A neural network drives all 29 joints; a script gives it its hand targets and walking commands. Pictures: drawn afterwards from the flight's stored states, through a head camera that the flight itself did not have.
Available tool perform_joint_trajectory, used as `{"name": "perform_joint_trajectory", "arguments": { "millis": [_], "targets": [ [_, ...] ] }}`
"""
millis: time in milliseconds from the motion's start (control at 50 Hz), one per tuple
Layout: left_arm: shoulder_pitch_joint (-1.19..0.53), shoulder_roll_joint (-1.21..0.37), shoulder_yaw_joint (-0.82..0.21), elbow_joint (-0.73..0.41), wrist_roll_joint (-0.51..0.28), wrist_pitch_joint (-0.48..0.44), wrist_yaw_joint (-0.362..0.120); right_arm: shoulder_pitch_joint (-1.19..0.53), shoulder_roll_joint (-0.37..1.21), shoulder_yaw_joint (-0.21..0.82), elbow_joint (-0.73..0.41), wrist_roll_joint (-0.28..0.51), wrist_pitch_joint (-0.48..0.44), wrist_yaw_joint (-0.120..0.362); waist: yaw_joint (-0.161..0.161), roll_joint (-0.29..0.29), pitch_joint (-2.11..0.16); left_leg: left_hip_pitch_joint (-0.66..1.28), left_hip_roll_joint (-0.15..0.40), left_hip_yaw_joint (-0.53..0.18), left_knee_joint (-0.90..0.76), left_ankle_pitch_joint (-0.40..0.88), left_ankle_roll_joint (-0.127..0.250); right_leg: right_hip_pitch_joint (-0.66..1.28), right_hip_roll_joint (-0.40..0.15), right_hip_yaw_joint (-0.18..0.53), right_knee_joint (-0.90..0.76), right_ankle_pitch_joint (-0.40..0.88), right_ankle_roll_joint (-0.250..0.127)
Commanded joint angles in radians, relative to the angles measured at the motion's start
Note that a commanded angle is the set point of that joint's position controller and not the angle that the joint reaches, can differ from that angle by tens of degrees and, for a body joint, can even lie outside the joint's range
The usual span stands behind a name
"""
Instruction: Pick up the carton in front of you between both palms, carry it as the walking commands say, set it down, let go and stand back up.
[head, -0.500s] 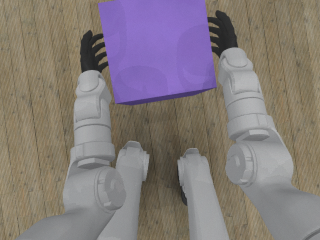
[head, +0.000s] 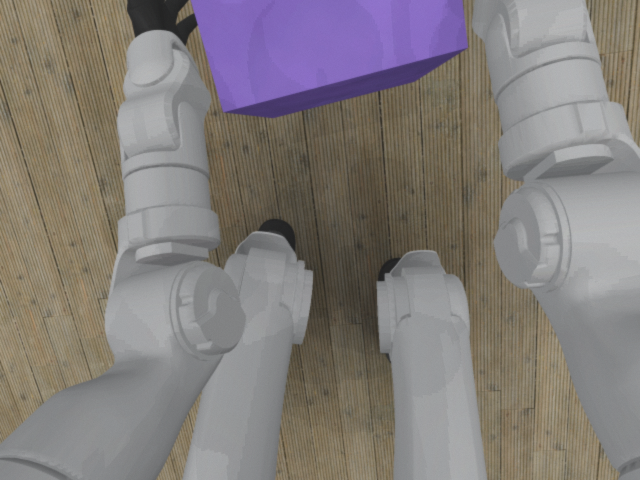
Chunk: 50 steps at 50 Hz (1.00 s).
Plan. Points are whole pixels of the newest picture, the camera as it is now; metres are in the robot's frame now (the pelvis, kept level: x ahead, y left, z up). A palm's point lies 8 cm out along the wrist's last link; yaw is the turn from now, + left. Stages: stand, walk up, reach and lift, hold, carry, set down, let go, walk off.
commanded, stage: set down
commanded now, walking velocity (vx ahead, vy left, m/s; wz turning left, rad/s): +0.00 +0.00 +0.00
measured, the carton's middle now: out of the picture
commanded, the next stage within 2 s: none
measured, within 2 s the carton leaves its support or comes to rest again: rests again in 0.66 s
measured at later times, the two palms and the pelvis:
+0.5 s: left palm (174, 35) +0.51 +0.20 -0.20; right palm out of the picture +0.59 -0.09 -0.22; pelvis +0.01 -0.01 -0.04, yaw +1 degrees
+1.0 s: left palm (166, 38) +0.51 +0.22 -0.21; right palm out of the picture +0.59 -0.08 -0.22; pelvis +0.00 -0.01 -0.05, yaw +1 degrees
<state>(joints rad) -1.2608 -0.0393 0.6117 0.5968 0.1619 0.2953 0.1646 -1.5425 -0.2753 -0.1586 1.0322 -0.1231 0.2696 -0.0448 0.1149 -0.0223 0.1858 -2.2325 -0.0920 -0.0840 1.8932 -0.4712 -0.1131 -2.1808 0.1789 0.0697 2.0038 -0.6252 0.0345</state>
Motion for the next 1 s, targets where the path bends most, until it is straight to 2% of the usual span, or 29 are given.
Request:
{"name": "perform_joint_trajectory", "arguments": {
  "millis": [0,60,120,180,240,400,580,740,880,980],
  "targets": [
    [-0.76,-0.658,-0.504,-0.032,-0.143,-0.047,-0.251,-0.467,0.865,0.289,-0.054,0.127,-0.036,0.206,0.081,-0.132,-1.28,0.797,-0.018,0.216,0.006,0.41,0.032,0.531,-0.026,-0.092,-0.176,0.367,-0.007],
    [-0.784,-0.632,-0.499,-0.027,-0.165,-0.055,-0.251,-0.498,0.842,0.315,-0.051,0.149,-0.045,0.196,0.097,-0.147,-1.27,0.771,-0.012,0.219,0.043,0.43,0.032,0.549,-0.033,-0.084,-0.137,0.402,-0.009],
    [-0.782,-0.673,-0.503,-0.023,-0.214,-0.067,-0.252,-0.55,0.839,0.34,-0.096,0.17,-0.062,0.183,0.096,-0.181,-1.293,0.721,-0.013,0.214,0.066,0.472,0.033,0.591,-0.038,-0.079,-0.101,0.474,-0.014],
    [-0.754,-0.67,-0.478,0.023,-0.22,-0.063,-0.267,-0.541,0.843,0.356,-0.09,0.161,-0.068,0.175,0.097,-0.235,-1.25,0.644,-0.011,0.206,0.088,0.482,0.039,0.63,-0.046,-0.062,-0.073,0.566,-0.016],
    [-0.717,-0.67,-0.46,0.061,-0.204,-0.062,-0.282,-0.484,0.862,0.34,-0.063,0.145,-0.072,0.175,0.091,-0.232,-1.179,0.584,-0.012,0.207,0.102,0.461,0.039,0.611,-0.046,-0.048,-0.063,0.59,-0.019],
    [-0.687,-0.634,-0.401,0.102,-0.165,-0.074,-0.286,-0.48,0.817,0.297,-0.009,0.143,-0.086,0.186,0.101,-0.194,-1.011,0.546,-0.008,0.199,0.12,0.408,0.046,0.468,-0.041,-0.042,-0.055,0.457,-0.036],
    [-0.666,-0.569,-0.326,0.174,-0.137,-0.086,-0.281,-0.494,0.701,0.251,0.065,0.118,-0.096,0.194,0.088,-0.18,-0.834,0.491,-0.001,0.183,0.129,0.315,0.053,0.375,-0.049,-0.037,-0.053,0.321,-0.052],
    [-0.635,-0.521,-0.265,0.222,-0.111,-0.084,-0.294,-0.441,0.632,0.193,0.123,0.066,-0.083,0.205,0.058,-0.152,-0.708,0.442,-0.002,0.175,0.14,0.265,0.056,0.329,-0.059,-0.021,-0.044,0.284,-0.064],
    [-0.61,-0.48,-0.229,0.257,-0.102,-0.083,-0.301,-0.379,0.578,0.149,0.157,0.005,-0.069,0.208,0.02,-0.133,-0.623,0.388,-0.005,0.169,0.154,0.233,0.053,0.325,-0.067,-0.006,-0.035,0.288,-0.071],
    [-0.577,-0.429,-0.191,0.285,-0.081,-0.076,-0.298,-0.34,0.541,0.119,0.183,-0.037,-0.053,0.215,0.007,-0.146,-0.567,0.338,-0.007,0.167,0.157,0.191,0.055,0.334,-0.07,0.001,-0.032,0.276,-0.076]
  ]
}}
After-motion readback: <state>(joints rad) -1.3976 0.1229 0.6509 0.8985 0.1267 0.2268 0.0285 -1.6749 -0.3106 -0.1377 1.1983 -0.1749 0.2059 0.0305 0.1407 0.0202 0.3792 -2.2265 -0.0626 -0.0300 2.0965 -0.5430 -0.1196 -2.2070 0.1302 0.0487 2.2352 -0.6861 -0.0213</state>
